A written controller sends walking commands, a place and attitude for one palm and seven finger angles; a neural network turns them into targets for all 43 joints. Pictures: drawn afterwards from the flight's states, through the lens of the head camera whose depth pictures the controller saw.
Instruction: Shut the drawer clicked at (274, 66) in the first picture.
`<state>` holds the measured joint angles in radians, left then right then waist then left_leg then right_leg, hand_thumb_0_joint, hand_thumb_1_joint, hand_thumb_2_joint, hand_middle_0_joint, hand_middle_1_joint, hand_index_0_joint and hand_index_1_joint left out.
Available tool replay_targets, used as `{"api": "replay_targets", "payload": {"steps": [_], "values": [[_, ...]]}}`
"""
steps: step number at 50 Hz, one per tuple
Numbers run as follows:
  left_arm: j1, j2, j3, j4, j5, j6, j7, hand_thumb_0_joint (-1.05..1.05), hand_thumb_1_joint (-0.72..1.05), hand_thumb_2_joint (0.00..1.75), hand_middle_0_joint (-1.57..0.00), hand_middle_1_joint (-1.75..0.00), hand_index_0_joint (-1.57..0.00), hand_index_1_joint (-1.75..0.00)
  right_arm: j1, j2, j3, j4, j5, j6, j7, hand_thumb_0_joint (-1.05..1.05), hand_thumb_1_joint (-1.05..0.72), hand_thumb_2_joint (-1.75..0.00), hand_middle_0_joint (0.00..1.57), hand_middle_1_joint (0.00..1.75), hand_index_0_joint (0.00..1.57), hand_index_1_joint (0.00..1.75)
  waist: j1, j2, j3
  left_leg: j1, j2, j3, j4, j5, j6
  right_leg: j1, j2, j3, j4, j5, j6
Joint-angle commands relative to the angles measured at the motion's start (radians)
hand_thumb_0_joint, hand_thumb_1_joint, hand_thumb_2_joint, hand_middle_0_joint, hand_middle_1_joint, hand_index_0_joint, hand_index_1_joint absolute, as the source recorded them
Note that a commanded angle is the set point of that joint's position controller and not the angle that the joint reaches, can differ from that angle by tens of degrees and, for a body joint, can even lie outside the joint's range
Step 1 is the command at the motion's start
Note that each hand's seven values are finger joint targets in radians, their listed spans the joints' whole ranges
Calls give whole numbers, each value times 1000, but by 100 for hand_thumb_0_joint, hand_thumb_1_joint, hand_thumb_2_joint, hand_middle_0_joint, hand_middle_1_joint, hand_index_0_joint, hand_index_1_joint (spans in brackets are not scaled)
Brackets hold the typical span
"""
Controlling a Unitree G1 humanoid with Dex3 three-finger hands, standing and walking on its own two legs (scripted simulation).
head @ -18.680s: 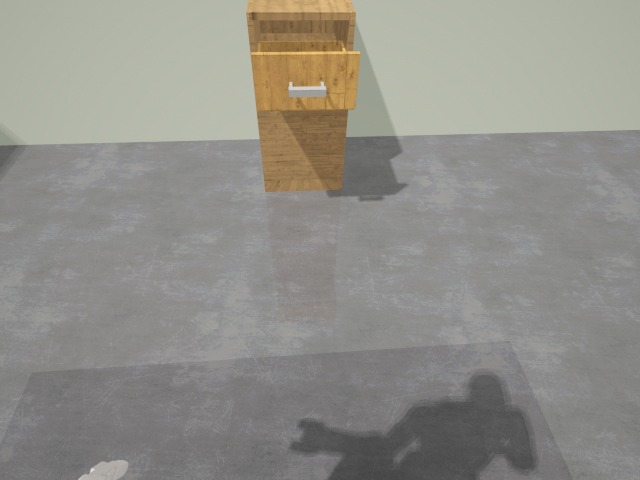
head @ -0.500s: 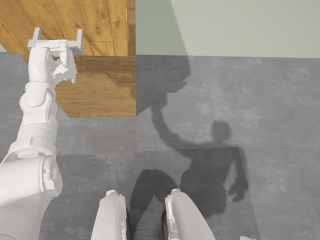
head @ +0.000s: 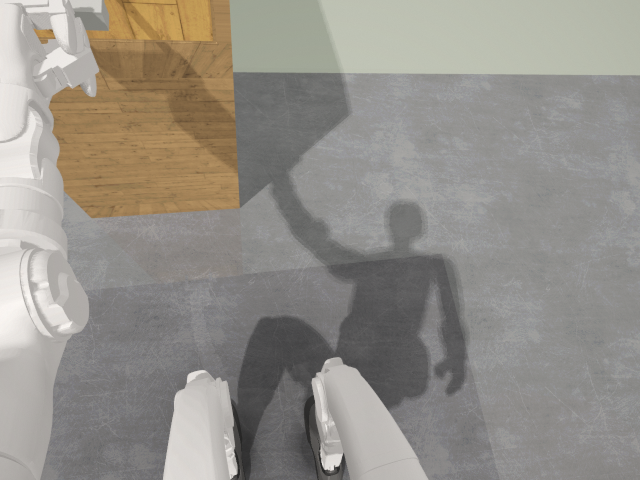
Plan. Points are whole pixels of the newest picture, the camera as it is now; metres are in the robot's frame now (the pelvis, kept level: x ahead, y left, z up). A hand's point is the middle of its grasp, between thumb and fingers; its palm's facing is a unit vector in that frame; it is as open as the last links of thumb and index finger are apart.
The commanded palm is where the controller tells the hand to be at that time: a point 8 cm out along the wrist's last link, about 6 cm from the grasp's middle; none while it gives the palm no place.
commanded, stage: push the drawer shut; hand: left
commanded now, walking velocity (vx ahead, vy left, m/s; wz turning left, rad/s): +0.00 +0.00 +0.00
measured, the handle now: out of the picture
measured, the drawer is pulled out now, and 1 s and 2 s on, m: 0.00 0.00 0.00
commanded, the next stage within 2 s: pull the fist back off the drawer in 0.38 s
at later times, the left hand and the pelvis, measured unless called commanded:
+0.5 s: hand (70, 46) +0.59 +0.19 +0.06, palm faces +0.01 -1.00 -0.05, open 3.3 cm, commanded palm +0.63 +0.19 +0.06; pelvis -0.02 +0.00 -0.02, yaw +0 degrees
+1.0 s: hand (77, 50) +0.58 +0.19 +0.07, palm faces +0.02 -1.00 -0.02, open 3.3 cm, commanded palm +0.56 +0.20 +0.06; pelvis -0.02 +0.01 -0.01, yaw -1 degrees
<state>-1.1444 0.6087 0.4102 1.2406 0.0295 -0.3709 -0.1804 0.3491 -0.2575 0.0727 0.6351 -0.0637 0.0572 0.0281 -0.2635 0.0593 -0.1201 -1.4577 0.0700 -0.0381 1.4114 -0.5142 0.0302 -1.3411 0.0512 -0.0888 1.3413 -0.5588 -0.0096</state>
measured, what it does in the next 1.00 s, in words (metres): stands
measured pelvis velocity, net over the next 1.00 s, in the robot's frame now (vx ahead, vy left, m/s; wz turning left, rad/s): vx -0.02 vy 0.01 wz -0.02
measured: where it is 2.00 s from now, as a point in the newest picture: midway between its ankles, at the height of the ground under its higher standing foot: (278, 461)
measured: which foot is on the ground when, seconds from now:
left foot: down 0.00-1.00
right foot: down 0.00-1.00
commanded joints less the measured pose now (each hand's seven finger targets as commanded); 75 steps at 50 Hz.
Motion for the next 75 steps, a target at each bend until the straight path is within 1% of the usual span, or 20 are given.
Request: {"api": "replay_targets", "payload": {"steps": [1,5,7,12,19,27,32,39,43,46,48,51,54,58,60,64,68,70,72,75], "values": [[-560,272,36,-244,-12,-50,11,0,90,90,-140,-160,-140,-160,233,-207,-65,-17,-2,-6,-13,0,-90,-90,20,30,20,30,-34,243,-642,628,-13,-88,-117,364,15,109,20,35,-169,239,-23],[-627,295,35,-233,-8,-24,7,0,90,90,-140,-160,-140,-160,246,-211,-61,-9,1,1,-16,0,-90,-90,20,30,20,30,-63,206,-602,572,-10,-86,-108,320,21,109,22,38,-179,220,-16],[-692,279,6,-251,1,-24,13,0,90,90,-140,-160,-140,-160,250,-212,-60,-1,-1,-4,-16,0,-90,-90,20,30,20,30,-76,259,-610,602,-9,-98,-111,299,17,61,21,31,-173,196,-19],[-745,266,-29,-228,11,-12,19,0,90,90,-140,-160,-140,-160,254,-216,-52,11,-5,-16,-21,0,-90,-90,20,30,20,30,-101,299,-592,612,-8,-112,-111,250,14,-3,21,25,-170,161,-24],[-794,264,-67,-202,16,14,25,0,90,90,-140,-160,-140,-160,251,-226,-37,23,-8,-42,-35,0,-90,-90,20,30,20,30,-131,311,-558,581,-3,-128,-123,139,18,-47,18,22,-168,108,-22],[-822,277,-80,-214,19,32,22,0,90,90,-140,-160,-140,-160,245,-229,-26,18,-6,-73,-45,0,-90,-90,20,30,20,30,-128,362,-577,591,-1,-138,-141,93,13,-59,18,17,-161,90,-26],[-807,296,-55,-192,18,51,25,0,90,90,-140,-160,-140,-160,250,-233,-24,10,-6,-77,-44,0,-90,-90,20,30,20,30,-126,316,-558,546,-3,-140,-145,44,16,-52,18,18,-162,67,-23],[-760,289,-34,-223,18,53,24,0,90,90,-140,-160,-140,-160,265,-232,-34,3,-11,-73,-31,0,-90,-90,20,30,20,30,-98,327,-581,606,4,-163,-163,80,5,-63,18,5,-151,93,-29],[-675,267,-17,-274,0,48,12,0,90,90,-140,-160,-140,-160,264,-227,-45,-8,-8,-67,-18,0,-90,-90,20,30,20,30,-59,347,-631,670,5,-162,-176,145,-4,-38,19,0,-152,123,-33],[-576,267,10,-303,-10,39,10,0,90,90,-140,-160,-140,-160,261,-223,-51,-19,-3,-61,-10,0,-90,-90,20,30,20,30,-28,319,-642,696,6,-155,-187,182,-5,2,21,4,-164,137,-33],[-535,240,1,-313,-17,39,13,0,90,90,-140,-160,-140,-160,251,-217,-54,-20,1,-56,-5,0,-90,-90,20,30,20,30,-26,293,-613,672,3,-134,-188,185,-2,30,21,8,-182,140,-29],[-449,287,45,-287,-12,33,19,0,90,90,-140,-160,-140,-160,251,-213,-51,-24,5,-49,-3,0,-90,-90,20,30,20,30,-4,240,-577,607,-1,-102,-183,201,6,101,24,20,-196,143,-27],[-379,243,31,-343,-29,15,10,0,90,90,-140,-160,-140,-160,240,-203,-61,-39,9,-40,2,0,-90,-90,20,30,20,30,12,214,-601,615,-4,-83,-182,276,7,169,24,26,-206,197,-24],[-370,170,-4,-325,-55,-12,-5,0,90,90,-140,-160,-140,-160,236,-196,-71,-23,14,-35,4,0,-90,-90,20,30,20,30,-9,173,-555,611,-8,-73,-171,319,10,173,26,29,-214,240,-19],[-358,196,22,-328,-59,-23,-8,0,90,90,-140,-160,-140,-160,241,-199,-78,-19,13,-30,1,0,-90,-90,20,30,20,30,-1,154,-564,604,-9,-64,-165,342,13,206,26,36,-216,268,-18],[-326,168,7,-308,-62,-38,-19,0,90,90,-140,-160,-140,-160,238,-193,-82,-14,14,-19,3,0,-90,-90,20,30,20,30,5,177,-573,627,-15,-54,-151,412,11,208,22,38,-203,330,-20],[-89,200,54,-625,-104,-38,-39,0,90,90,-140,-160,-140,-160,205,-188,-104,-94,38,-3,14,0,-90,-90,20,30,20,30,126,273,-842,880,-24,-42,-219,658,-6,419,17,48,-229,541,-28],[72,146,29,-776,-141,0,-49,0,90,90,-140,-160,-140,-160,182,-176,-113,-133,60,-3,22,0,-90,-90,20,30,20,30,154,244,-884,946,-34,-28,-258,732,-5,533,19,50,-276,643,-21],[203,108,19,-849,-176,53,-53,0,90,90,-140,-160,-140,-160,166,-173,-116,-147,78,-6,19,0,-90,-90,20,30,20,30,154,153,-803,924,-38,-16,-297,734,4,610,17,47,-321,716,-11],[298,30,-22,-921,-222,105,-39,0,90,90,-140,-160,-140,-160,128,-164,-114,-160,97,-19,-1,0,-90,-90,20,30,20,30,136,36,-645,861,-50,10,-366,599,16,702,16,49,-395,714,1]]}}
